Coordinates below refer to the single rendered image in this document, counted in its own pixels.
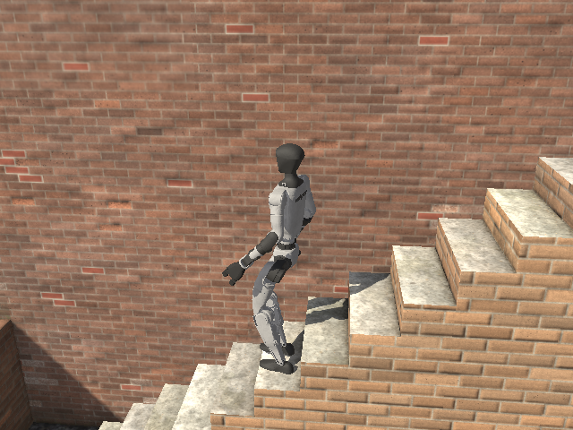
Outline stairs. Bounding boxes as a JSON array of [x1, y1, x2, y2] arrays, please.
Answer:
[[99, 157, 573, 430]]

